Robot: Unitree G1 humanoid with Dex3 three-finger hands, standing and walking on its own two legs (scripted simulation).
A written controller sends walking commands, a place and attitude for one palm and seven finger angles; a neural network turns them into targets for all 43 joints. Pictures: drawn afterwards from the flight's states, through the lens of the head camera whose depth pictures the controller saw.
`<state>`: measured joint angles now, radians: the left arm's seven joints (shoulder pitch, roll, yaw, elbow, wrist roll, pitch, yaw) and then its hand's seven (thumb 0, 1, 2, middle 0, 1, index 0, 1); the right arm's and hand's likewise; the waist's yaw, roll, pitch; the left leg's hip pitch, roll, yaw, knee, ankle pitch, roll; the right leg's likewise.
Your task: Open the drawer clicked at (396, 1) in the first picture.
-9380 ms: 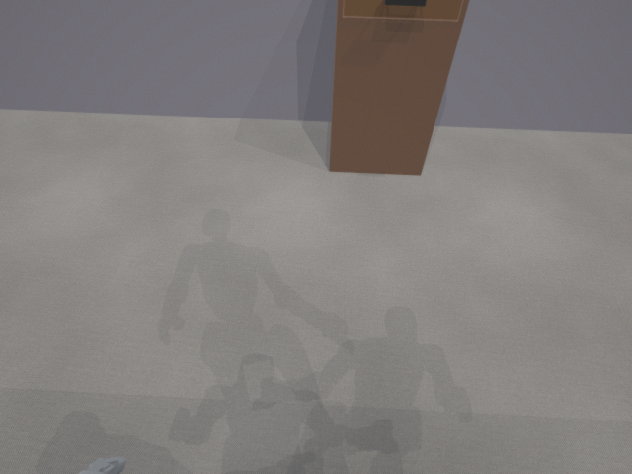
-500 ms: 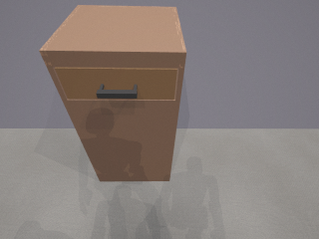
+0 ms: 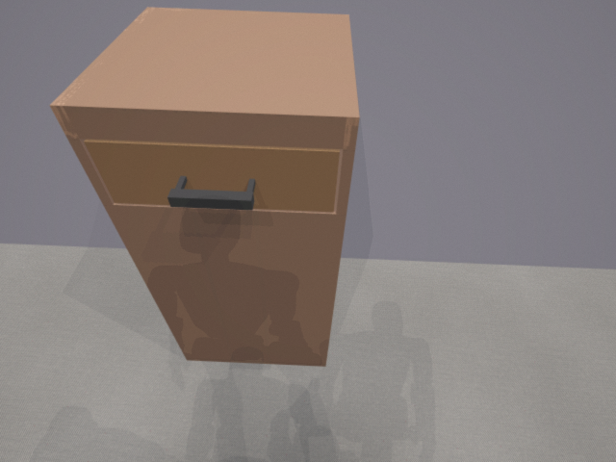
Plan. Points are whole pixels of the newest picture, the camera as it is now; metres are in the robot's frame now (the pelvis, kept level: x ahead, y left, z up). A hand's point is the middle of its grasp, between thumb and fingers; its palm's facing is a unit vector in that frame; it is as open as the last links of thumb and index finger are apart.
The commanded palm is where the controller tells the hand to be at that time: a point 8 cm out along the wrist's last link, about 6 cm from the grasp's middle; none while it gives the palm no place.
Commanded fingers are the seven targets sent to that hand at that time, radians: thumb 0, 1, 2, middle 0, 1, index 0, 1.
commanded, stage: come to a stop and stand still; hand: left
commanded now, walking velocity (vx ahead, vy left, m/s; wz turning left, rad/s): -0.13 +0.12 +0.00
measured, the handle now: (214, 191) +0.52 +0.19 +0.04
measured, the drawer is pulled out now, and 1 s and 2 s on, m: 0.00 0.00 0.00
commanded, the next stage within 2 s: look again from close up in 1.46 s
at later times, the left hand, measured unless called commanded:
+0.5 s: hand out of the picture +0.01 +0.21 -0.16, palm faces -0.01 -0.97 -0.25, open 7.3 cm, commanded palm none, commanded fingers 0.00 0.90 0.90 -0.20 -0.30 -0.20 -0.30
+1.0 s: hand out of the picture +0.01 +0.13 -0.16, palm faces +0.02 -0.98 -0.21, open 7.3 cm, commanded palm none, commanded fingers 0.00 0.90 0.90 -0.20 -0.30 -0.20 -0.30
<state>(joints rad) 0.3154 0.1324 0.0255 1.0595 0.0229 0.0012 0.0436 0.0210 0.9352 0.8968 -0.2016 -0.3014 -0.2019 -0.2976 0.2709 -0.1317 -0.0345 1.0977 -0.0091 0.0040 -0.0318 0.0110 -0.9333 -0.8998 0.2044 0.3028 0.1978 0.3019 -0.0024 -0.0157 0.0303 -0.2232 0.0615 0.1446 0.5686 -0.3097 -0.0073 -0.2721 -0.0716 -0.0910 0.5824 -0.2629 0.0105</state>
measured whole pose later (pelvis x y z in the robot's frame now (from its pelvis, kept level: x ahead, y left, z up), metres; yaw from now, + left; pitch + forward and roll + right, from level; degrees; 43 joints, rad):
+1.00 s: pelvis +0.01 -0.04 +0.01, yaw +0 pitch +0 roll +1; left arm 0.28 0.13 0.00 1.13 0.00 -0.01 0.02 0.02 0.93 0.90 -0.20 -0.30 -0.20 -0.30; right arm 0.35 -0.14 0.02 1.11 -0.01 -0.01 -0.03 0.01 -0.91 -0.90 0.20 0.30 0.19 0.30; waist -0.01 0.03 0.04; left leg -0.17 0.05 0.08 0.45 -0.27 -0.03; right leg -0.24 0.01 -0.05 0.50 -0.27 -0.05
